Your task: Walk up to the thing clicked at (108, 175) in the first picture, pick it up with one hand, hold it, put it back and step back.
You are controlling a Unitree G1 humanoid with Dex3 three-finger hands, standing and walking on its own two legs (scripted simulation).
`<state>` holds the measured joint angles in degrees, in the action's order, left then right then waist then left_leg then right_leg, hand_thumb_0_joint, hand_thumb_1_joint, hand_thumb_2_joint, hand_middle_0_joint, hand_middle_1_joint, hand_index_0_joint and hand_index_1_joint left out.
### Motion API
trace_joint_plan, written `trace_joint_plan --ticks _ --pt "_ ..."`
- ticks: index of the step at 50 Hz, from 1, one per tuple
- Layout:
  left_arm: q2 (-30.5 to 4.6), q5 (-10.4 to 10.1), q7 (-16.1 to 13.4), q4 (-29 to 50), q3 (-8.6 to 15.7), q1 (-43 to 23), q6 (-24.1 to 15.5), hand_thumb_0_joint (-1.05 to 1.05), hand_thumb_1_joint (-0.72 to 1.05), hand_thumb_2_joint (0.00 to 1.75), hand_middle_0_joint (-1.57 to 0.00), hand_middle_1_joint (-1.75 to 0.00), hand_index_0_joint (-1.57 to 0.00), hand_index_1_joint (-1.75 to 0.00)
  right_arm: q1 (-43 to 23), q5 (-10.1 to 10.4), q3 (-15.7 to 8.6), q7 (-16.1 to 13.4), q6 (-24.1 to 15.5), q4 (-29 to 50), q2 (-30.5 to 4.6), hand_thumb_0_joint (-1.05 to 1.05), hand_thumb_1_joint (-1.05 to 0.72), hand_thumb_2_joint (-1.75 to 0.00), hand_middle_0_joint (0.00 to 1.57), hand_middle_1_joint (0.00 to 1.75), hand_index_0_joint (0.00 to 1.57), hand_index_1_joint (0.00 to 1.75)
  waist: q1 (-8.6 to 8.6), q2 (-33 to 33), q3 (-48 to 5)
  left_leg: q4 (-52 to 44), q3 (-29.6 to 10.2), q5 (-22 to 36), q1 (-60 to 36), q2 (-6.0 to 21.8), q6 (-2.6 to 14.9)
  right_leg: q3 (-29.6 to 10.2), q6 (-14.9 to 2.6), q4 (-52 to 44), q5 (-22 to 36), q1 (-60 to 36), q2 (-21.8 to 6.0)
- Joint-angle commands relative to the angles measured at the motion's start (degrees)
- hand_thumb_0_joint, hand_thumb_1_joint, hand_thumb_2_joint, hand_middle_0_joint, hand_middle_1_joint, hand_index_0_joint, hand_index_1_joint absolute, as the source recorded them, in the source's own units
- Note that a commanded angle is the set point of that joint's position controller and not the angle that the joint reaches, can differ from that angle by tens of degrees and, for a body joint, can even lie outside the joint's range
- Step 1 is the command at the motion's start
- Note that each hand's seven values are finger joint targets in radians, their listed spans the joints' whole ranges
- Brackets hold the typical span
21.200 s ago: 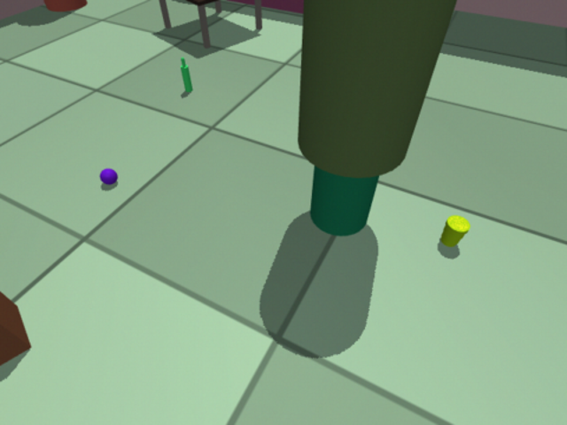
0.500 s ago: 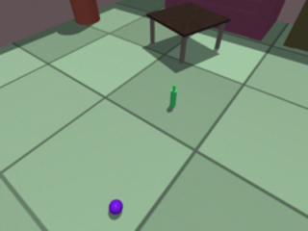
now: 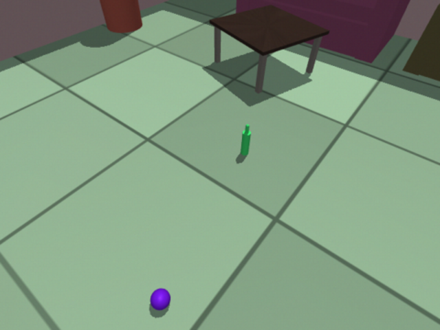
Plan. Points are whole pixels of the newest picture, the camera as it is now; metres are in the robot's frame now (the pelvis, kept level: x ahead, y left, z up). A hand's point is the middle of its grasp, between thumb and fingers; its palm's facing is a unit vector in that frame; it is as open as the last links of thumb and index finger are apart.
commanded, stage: walk up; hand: left
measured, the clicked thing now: (160, 299) +0.41 +0.24 -0.74
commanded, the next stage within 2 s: stand in 0.58 s
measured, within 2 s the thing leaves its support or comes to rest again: neither
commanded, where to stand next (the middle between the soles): +0.04 +0.00 m, yaw +1 degrees
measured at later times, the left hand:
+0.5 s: hand out of the picture +0.08 +0.25 -0.16, palm faces +0.01 -0.94 -0.33, open 7.4 cm
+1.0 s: hand out of the picture +0.08 +0.25 -0.15, palm faces -0.02 -0.94 -0.34, open 7.4 cm
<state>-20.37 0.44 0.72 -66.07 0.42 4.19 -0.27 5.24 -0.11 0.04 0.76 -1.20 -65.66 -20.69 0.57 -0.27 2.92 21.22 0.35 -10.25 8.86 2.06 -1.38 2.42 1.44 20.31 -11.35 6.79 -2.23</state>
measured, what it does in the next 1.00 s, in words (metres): stands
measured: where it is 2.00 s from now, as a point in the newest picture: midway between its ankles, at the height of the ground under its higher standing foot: outside the picture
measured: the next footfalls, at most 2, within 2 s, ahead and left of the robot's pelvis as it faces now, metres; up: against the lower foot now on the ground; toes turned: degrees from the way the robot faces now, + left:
none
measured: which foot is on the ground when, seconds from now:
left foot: down 0.00-1.00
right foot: down 0.00-1.00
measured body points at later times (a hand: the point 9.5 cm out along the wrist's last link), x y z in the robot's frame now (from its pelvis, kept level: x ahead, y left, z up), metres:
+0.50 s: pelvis +0.01 +0.00 +0.00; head +0.01 +0.00 +0.45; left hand +0.08 +0.30 -0.13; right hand +0.09 -0.30 -0.13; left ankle +0.01 +0.13 -0.75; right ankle +0.00 -0.13 -0.75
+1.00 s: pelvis +0.00 +0.00 +0.00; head +0.01 +0.00 +0.45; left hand +0.08 +0.30 -0.13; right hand +0.08 -0.30 -0.13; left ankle +0.01 +0.13 -0.75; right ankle +0.00 -0.13 -0.75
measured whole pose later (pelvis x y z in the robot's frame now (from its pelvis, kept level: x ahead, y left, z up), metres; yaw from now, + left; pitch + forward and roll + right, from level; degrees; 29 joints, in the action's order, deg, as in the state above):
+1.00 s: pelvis +0.00 +0.00 +0.00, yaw +1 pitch -2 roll +0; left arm -20.2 0.7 0.4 -65.4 0.3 5.7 -0.5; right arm 5.4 -0.3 0.3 0.9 -0.4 -65.8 -19.6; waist 0.5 0.0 2.9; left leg 18.0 -0.3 -8.7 7.5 1.9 -1.8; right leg 3.1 1.3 18.1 -10.6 5.6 -2.3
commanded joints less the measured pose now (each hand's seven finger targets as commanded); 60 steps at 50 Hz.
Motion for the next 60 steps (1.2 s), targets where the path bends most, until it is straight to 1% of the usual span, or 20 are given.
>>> trace_joint_plan --ticks 1,5,11,12,18,25,28,29,33,36,38,42,44,47,48,51,53,56,58,60 --pt "-12.0 -0.2 -0.7 3.1 2.2 -3.4 -1.3 0.00 0.90 0.90 -0.20 -0.30 -0.20 -0.30 -3.1 -0.2 -2.2 -1.0 -1.0 2.9 -12.5 0.00 -0.90 -0.90 0.20 0.30 0.20 0.30 -0.24 0.5 -5.6 -3.2 -4.2 8.5 -2.8 5.2 2.48 -4.7 -2.42 -4.1 5.8 -0.1 -5.1" --pt "-11.7 -0.1 -0.7 3.1 2.4 -3.3 -1.2 0.00 0.90 0.90 -0.20 -0.30 -0.20 -0.30 -2.8 -0.1 -2.3 -1.1 -0.8 2.7 -12.3 0.00 -0.90 -0.90 0.20 0.30 0.20 0.30 -0.11 -0.3 -5.3 -3.1 -4.1 9.6 -3.1 5.1 2.31 -4.6 -2.26 -4.5 6.7 -0.2 -5.1" --pt "-11.7 0.0 -0.7 2.8 2.6 -2.9 -1.1 0.00 0.90 0.90 -0.20 -0.30 -0.20 -0.30 -3.5 -0.1 -2.3 -1.2 -0.7 2.5 -12.2 0.00 -0.90 -0.90 0.20 0.30 0.20 0.30 -0.35 0.0 -4.0 -4.2 -4.6 7.8 -1.9 4.8 2.29 -4.3 -2.00 -4.8 5.5 -0.6 -5.1" --pt "-11.7 0.1 -0.7 3.1 2.6 -2.9 -1.1 0.00 0.90 0.90 -0.20 -0.30 -0.20 -0.30 -3.0 -0.2 -2.3 -1.2 -0.8 2.3 -12.1 0.00 -0.90 -0.90 0.20 0.30 0.20 0.30 -0.19 -0.2 -5.1 -4.2 -4.4 8.4 -2.1 5.1 2.32 -4.2 -2.20 -4.6 6.2 -1.7 -5.3" --pt "-11.7 0.1 -0.8 3.2 2.9 -2.5 -1.1 0.00 0.90 0.90 -0.20 -0.30 -0.20 -0.30 -2.9 -0.2 -2.2 -1.2 -0.8 2.6 -11.7 0.00 -0.90 -0.90 0.20 0.30 0.20 0.30 -0.50 -0.3 -5.4 -3.9 -4.4 10.8 -2.5 4.9 2.17 -3.9 -2.01 -4.4 7.4 -2.1 -5.3" --pt "-11.4 0.2 -0.9 3.7 3.1 -2.2 -1.0 0.00 0.90 0.90 -0.20 -0.30 -0.20 -0.30 -2.7 -0.3 -2.3 -1.2 -0.7 3.0 -11.5 0.00 -0.90 -0.90 0.20 0.30 0.20 0.30 -0.47 0.4 -4.3 -4.0 -4.6 9.7 -1.6 4.6 2.10 -3.7 -2.04 -5.0 5.8 -1.7 -5.1" --pt "-11.5 0.3 -0.9 4.0 3.2 -2.2 -1.1 0.00 0.90 0.90 -0.20 -0.30 -0.20 -0.30 -2.1 -0.2 -2.2 -1.2 -0.6 3.2 -11.2 0.00 -0.90 -0.90 0.20 0.30 0.20 0.30 -0.36 0.1 -5.6 -3.5 -4.3 10.2 -2.0 4.7 2.12 -3.9 -2.19 -4.8 6.8 -2.9 -5.3" --pt "-11.5 0.0 -1.0 4.1 2.5 -2.4 -1.3 0.00 0.90 0.90 -0.20 -0.30 -0.20 -0.30 -3.8 -0.5 -2.1 -1.3 -0.5 3.4 -11.4 0.00 -0.90 -0.90 0.20 0.30 0.20 0.30 -0.42 1.2 -3.8 -4.3 -4.8 12.1 -1.4 5.8 1.69 -4.4 -2.11 -5.0 9.1 -1.6 -6.2" --pt "-11.8 0.0 -1.1 3.9 2.6 -1.7 -1.3 0.00 0.90 0.90 -0.20 -0.30 -0.20 -0.30 -3.5 -0.3 -2.1 -1.3 -0.5 3.4 -11.6 0.00 -0.90 -0.90 0.20 0.30 0.20 0.30 -0.47 1.2 -4.9 -4.7 -5.0 13.6 -2.8 6.1 1.55 -4.0 -2.14 -4.5 10.1 -2.4 -6.0" --pt "-11.7 -0.1 -1.1 3.9 2.4 -1.9 -1.4 0.00 0.90 0.90 -0.20 -0.30 -0.20 -0.30 -3.0 -0.3 -2.1 -1.2 -0.4 3.1 -11.4 0.00 -0.90 -0.90 0.20 0.30 0.20 0.30 -0.29 0.4 -5.0 -5.1 -4.7 12.1 -2.8 5.9 1.51 -4.1 -2.01 -5.0 8.4 -2.3 -5.9" --pt "-11.8 0.0 -1.0 3.8 2.2 -1.3 -1.5 0.00 0.90 0.90 -0.20 -0.30 -0.20 -0.30 -3.0 -0.3 -2.1 -1.1 -0.2 3.2 -11.6 0.00 -0.90 -0.90 0.20 0.30 0.20 0.30 -0.30 0.5 -4.7 -5.4 -4.7 7.9 -2.3 5.8 1.76 -4.5 -1.91 -6.0 5.5 -2.0 -6.1" --pt "-11.9 -0.1 -1.0 3.8 2.1 -1.8 -1.4 0.00 0.90 0.90 -0.20 -0.30 -0.20 -0.30 -2.8 -0.3 -1.9 -1.0 -0.4 3.1 -11.4 0.00 -0.90 -0.90 0.20 0.30 0.20 0.30 -0.12 0.5 -4.5 -5.8 -4.7 8.6 -2.6 5.6 1.48 -4.6 -2.11 -5.7 5.5 -1.5 -6.0" --pt "-11.8 -0.1 -0.9 3.9 2.0 -1.4 -1.4 0.00 0.90 0.90 -0.20 -0.30 -0.20 -0.30 -2.9 -0.4 -1.9 -0.9 -0.3 3.0 -11.5 0.00 -0.90 -0.90 0.20 0.30 0.20 0.30 -0.34 0.9 -4.1 -6.0 -4.8 6.6 -1.9 5.6 1.65 -4.7 -2.03 -6.0 4.1 -1.5 -6.0" --pt "-12.1 0.1 -1.0 3.9 2.1 -1.3 -1.4 0.00 0.90 0.90 -0.20 -0.30 -0.20 -0.30 -2.8 -0.4 -1.9 -0.9 -0.3 3.2 -11.2 0.00 -0.90 -0.90 0.20 0.30 0.20 0.30 -0.33 -0.5 -4.2 -6.0 -5.0 6.9 -2.0 5.6 1.65 -4.4 -2.01 -5.9 3.7 -0.9 -5.9" --pt "-12.1 0.0 -0.9 3.8 2.1 -1.2 -1.3 0.00 0.90 0.90 -0.20 -0.30 -0.20 -0.30 -2.4 -0.4 -1.9 -0.9 -0.2 3.0 -11.7 0.00 -0.90 -0.90 0.20 0.30 0.20 0.30 -0.21 0.3 -3.8 -6.1 -4.8 5.3 -1.7 5.3 1.67 -4.8 -2.01 -6.4 2.8 -0.7 -6.0" --pt "-12.0 0.0 -0.9 4.2 2.0 -1.1 -1.4 0.00 0.90 0.90 -0.20 -0.30 -0.20 -0.30 -2.5 -0.5 -2.0 -0.9 -0.4 3.1 -11.5 0.00 -0.90 -0.90 0.20 0.30 0.20 0.30 -0.31 0.1 -4.5 -5.7 -4.9 8.6 -2.3 5.8 1.58 -4.4 -2.21 -5.4 5.3 -1.0 -6.0" --pt "-12.0 -0.1 -0.9 4.0 2.0 -0.5 -1.5 0.00 0.90 0.90 -0.20 -0.30 -0.20 -0.30 -2.2 -0.3 -2.0 -0.9 -0.4 3.0 -11.7 0.00 -0.90 -0.90 0.20 0.30 0.20 0.30 -0.39 0.6 -5.2 -5.1 -4.8 9.1 -3.1 5.9 1.79 -4.7 -2.18 -5.3 6.1 -1.5 -6.2" --pt "-12.2 -0.2 -1.0 4.2 2.0 -0.6 -1.4 0.00 0.90 0.90 -0.20 -0.30 -0.20 -0.30 -2.2 -0.4 -1.9 -1.0 -0.5 3.0 -11.5 0.00 -0.90 -0.90 0.20 0.30 0.20 0.30 -0.45 0.6 -5.1 -5.4 -4.8 11.0 -3.0 5.8 1.40 -4.7 -2.26 -4.9 7.7 -1.7 -6.2" --pt "-12.2 -0.1 -0.9 4.1 1.9 -0.5 -1.4 0.00 0.90 0.90 -0.20 -0.30 -0.20 -0.30 -2.6 -0.4 -1.8 -1.0 -0.5 2.9 -11.6 0.00 -0.90 -0.90 0.20 0.30 0.20 0.30 -0.62 0.7 -4.1 -5.7 -4.9 8.5 -2.3 5.7 1.46 -4.5 -2.12 -5.3 5.6 -1.1 -6.0" --pt "-12.1 0.1 -1.0 4.1 1.9 -0.3 -1.3 0.00 0.90 0.90 -0.20 -0.30 -0.20 -0.30 -2.3 -0.4 -1.8 -1.0 -0.4 3.1 -11.4 0.00 -0.90 -0.90 0.20 0.30 0.20 0.30 -0.46 0.0 -4.2 -5.6 -4.9 8.2 -2.5 5.7 1.41 -4.3 -2.04 -5.4 4.9 -0.6 -5.8"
